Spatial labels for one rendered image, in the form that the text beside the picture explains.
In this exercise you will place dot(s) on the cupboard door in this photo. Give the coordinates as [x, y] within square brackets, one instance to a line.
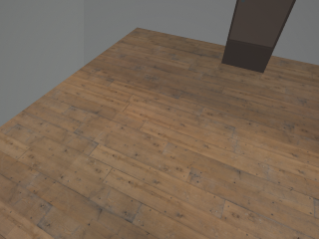
[259, 21]

